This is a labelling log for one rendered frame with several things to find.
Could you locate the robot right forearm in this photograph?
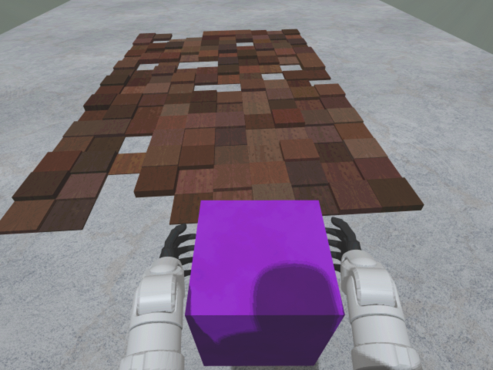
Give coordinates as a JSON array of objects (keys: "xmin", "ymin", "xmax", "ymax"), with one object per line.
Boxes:
[{"xmin": 340, "ymin": 250, "xmax": 423, "ymax": 370}]

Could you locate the carton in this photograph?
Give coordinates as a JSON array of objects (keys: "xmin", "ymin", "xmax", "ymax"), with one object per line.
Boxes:
[{"xmin": 185, "ymin": 200, "xmax": 345, "ymax": 366}]

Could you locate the robot left hand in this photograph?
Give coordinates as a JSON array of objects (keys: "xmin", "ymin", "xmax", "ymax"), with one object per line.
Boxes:
[{"xmin": 159, "ymin": 224, "xmax": 196, "ymax": 277}]

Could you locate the robot left forearm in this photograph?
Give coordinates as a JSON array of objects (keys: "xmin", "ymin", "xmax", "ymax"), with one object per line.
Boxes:
[{"xmin": 119, "ymin": 257, "xmax": 185, "ymax": 370}]

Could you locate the robot right hand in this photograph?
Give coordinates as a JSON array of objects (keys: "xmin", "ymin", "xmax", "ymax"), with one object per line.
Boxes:
[{"xmin": 325, "ymin": 217, "xmax": 362, "ymax": 272}]

